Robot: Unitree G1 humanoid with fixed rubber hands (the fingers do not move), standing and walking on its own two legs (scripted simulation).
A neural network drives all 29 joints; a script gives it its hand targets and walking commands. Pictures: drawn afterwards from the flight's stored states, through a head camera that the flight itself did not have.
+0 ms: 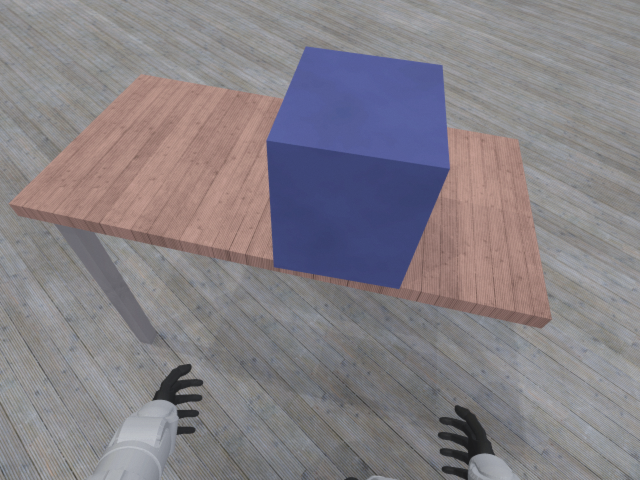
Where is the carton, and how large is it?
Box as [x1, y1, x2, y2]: [266, 46, 449, 288]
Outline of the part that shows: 306,46 266,140 274,266 399,288 449,169 442,65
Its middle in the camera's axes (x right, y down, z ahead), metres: +0.06 -0.11 +0.64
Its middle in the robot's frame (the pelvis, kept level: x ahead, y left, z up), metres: +0.56 -0.03 +0.05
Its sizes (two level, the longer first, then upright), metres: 0.251 0.219 0.268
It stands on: a table, 0.68 m high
